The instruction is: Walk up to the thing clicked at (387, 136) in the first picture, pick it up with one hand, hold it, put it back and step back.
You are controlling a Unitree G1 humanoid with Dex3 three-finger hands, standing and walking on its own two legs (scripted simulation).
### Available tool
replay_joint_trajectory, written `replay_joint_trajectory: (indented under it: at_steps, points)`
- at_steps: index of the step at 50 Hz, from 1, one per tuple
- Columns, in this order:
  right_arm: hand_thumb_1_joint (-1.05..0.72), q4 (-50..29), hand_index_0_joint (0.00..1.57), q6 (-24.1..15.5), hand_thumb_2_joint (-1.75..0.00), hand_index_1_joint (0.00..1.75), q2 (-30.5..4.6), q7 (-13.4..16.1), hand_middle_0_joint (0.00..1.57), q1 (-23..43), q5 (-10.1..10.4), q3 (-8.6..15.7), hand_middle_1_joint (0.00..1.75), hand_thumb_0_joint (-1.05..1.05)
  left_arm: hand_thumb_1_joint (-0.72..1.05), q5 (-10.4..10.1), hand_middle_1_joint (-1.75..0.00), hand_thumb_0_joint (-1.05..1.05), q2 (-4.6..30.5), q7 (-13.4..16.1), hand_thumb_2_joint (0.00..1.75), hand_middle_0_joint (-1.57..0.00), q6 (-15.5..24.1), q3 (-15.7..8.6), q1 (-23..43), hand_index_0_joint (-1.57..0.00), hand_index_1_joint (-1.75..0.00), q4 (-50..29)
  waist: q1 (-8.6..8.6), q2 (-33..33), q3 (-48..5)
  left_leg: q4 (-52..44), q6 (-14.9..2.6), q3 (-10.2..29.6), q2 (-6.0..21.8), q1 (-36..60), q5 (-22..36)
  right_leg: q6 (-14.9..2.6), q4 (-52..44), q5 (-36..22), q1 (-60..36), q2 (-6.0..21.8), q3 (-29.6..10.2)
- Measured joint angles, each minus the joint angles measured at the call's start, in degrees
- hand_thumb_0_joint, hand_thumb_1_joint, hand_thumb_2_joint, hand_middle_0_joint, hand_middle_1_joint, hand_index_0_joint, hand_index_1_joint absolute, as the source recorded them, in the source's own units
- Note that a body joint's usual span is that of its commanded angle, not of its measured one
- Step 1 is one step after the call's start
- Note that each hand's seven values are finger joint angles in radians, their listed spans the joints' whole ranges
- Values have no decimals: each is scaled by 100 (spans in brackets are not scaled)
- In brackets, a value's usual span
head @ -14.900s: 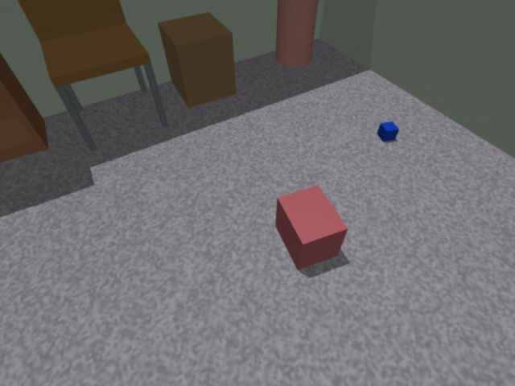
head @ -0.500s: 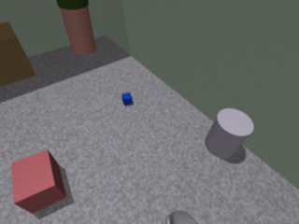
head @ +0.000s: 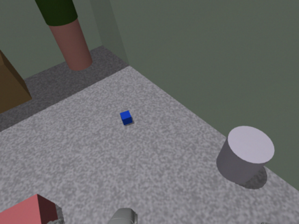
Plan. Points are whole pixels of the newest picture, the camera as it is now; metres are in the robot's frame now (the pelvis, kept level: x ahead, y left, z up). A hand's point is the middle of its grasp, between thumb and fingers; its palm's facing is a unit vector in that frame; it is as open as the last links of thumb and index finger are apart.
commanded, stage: walk up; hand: left
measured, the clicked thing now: (126, 117) +1.02 +0.29 -0.74
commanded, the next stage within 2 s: none
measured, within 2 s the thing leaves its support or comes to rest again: neither
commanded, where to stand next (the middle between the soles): +0.65 +0.04 m, yaw +2 degrees
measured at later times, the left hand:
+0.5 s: hand (72, 180) +0.28 +0.31 -0.15, palm faces -0.02 -0.94 -0.34, open 7.4 cm
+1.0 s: hand (93, 140) +0.42 +0.26 -0.12, palm faces +0.04 -0.91 -0.42, open 7.4 cm
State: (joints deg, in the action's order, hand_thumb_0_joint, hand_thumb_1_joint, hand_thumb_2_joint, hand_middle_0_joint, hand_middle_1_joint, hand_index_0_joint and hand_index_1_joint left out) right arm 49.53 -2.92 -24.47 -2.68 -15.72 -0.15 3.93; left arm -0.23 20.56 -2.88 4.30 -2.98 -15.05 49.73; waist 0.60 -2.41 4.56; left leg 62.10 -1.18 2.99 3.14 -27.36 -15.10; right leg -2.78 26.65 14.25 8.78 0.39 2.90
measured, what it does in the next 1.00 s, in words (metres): walks ahead: left foot, then right foot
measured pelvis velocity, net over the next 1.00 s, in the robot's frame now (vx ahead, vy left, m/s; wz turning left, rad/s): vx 0.40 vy -0.02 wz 0.04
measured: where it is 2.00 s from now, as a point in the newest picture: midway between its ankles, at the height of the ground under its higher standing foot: (154, 162)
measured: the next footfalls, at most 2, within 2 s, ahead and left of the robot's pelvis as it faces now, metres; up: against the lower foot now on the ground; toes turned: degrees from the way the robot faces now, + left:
left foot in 0.22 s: +0.27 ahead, +0.16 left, +0.00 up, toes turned +7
right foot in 0.68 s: +0.44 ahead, -0.12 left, +0.00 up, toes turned -3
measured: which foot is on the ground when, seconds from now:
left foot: up 0.00-0.20, down 0.22-0.70, up 0.72-1.00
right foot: down 0.00-0.26, up 0.28-0.66, down 0.68-1.00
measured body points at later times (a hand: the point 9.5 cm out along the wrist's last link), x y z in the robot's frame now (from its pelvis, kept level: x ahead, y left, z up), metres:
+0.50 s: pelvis +0.23 +0.03 +0.00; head +0.24 +0.05 +0.45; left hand +0.28 +0.36 -0.13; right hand +0.29 -0.28 -0.10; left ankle +0.23 +0.15 -0.74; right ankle +0.28 -0.12 -0.68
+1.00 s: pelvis +0.40 -0.02 +0.00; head +0.42 -0.05 +0.45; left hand +0.42 +0.30 -0.09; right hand +0.49 -0.34 -0.13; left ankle +0.49 +0.14 -0.69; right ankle +0.40 -0.12 -0.74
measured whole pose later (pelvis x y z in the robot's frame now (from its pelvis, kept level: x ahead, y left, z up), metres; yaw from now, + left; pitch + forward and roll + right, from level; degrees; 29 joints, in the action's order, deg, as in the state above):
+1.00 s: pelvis +0.40 -0.02 +0.00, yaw +3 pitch -3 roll +0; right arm 49.4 -1.1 -25.0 -3.6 -16.0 -0.6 4.0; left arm 0.6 21.7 -2.1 5.1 -2.8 -20.7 48.4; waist 1.5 -3.9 5.1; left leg 49.7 -0.4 2.5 2.9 -29.2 -13.8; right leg -1.8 25.5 14.9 8.0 1.1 5.4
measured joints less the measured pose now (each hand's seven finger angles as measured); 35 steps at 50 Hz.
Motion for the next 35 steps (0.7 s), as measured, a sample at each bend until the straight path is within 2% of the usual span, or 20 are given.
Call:
replay_joint_trajectory:
  at_steps: [5, 8, 11, 13, 16, 19, 22, 25, 29, 33, 34, 35]
  points:
    - [-91, 5, 20, 62, -90, 30, -68, -120, 20, 42, -77, 93, 30, 0, 90, 94, -30, 0, 114, -35, 89, -21, 8, -24, -276, -21, -30, -38, 28, -42, -66, -1563, 177, -210, 213, -307, 492, 25, -276, 290, -472, -131, 165]
    - [-91, 79, 20, 62, -90, 30, -32, -171, 20, 80, -112, 94, 30, 1, 90, 102, -30, 0, 254, -41, 89, -21, 21, -60, -363, -21, -30, -100, 113, 12, -10, -2520, 129, -363, 264, -108, 784, 113, -144, 632, -654, -183, 245]
    - [-91, 107, 20, 10, -90, 30, 59, -180, 20, 101, -142, 78, 30, 1, 90, 107, -30, 0, 411, -28, 89, -21, -31, -85, -495, -21, -30, -93, 181, 196, -35, -2999, 4, -517, 143, 273, 869, 213, 260, 1164, -747, -100, 252]
    - [-91, 60, 20, -90, -90, 30, 178, -147, 20, 194, -213, 60, 30, 1, 90, 89, -30, 0, 486, 36, 90, -21, -118, -106, -503, -20, -30, -12, 182, 547, 64, -2726, 4, -733, -84, 358, 648, 93, 1209, 1430, -488, 230, 111]
    - [-90, -165, 20, -212, -90, 30, 210, -82, 20, 218, -150, 30, 30, 1, 90, 43, -30, 0, 357, 108, 90, -20, -238, -13, -470, -20, -30, 89, 6, 444, 154, -2543, -45, -726, -38, 546, 261, -39, 3207, 1446, 424, -56, -304]
    - [-90, -250, 20, -223, -90, 30, 326, 4, 20, 97, -25, -63, 30, 0, 90, 8, -30, 0, 385, 83, 90, -20, -232, 47, -407, -20, -30, 99, -80, 505, 163, -2995, -10, -767, -54, 1058, 261, -37, 3906, 1023, 1187, -80, -530]
    - [-90, -235, 20, -226, -90, 30, 365, 30, 20, -92, 11, -135, 30, 0, 90, -12, -30, 0, 433, 23, 89, -20, -212, 17, -339, -20, -30, 7, -100, 574, 124, -3365, 1, -794, -108, 1482, 232, 70, 3583, 631, 1681, 133, -596]
    - [-90, -212, 20, -198, -90, 30, 327, 29, 20, -247, -15, -150, 30, 0, 90, 17, -30, 0, 448, -42, 90, -20, -224, -18, -274, -20, -30, -40, -99, 575, 86, -3546, 7, -833, -137, 1807, 104, 200, 2855, 347, 1922, 372, -523]
    - [-90, -208, 21, -190, -90, 30, 180, 4, 20, -370, -40, -107, 30, 1, 90, 82, -30, 0, 404, -137, 90, -20, -240, -56, -180, -20, -30, -3, -152, 476, 53, -3558, 79, -893, -142, 2114, -185, 231, 1700, -124, 1911, 571, -334]
    - [-90, -190, 20, -112, -90, 30, 13, 2, 20, -511, -20, -52, 30, 1, 90, 106, -30, 0, 370, -165, 90, -20, -151, -95, -116, -20, -30, 31, -225, 287, -59, -3087, 231, -821, -56, 2184, -745, 153, 894, -486, 1458, 483, -163]
    - [-90, -164, 20, -80, -90, 30, -39, 13, 20, -528, -21, -38, 30, 1, 90, 115, -30, 0, 340, -146, 90, -20, -96, -118, -101, -20, -30, 40, -206, 155, -79, -2791, 202, -772, 62, 2130, -977, 190, 904, -375, 1363, 377, -98]
    - [-90, -112, 20, -39, -90, 30, -77, 35, 20, -504, -20, -16, 30, 1, 90, 134, -30, 0, 289, -115, 90, -20, -43, -135, -64, -20, -30, 32, -201, -25, -52, -2315, 67, -660, 222, 1979, -1100, 193, 1056, -210, 1327, 261, 24]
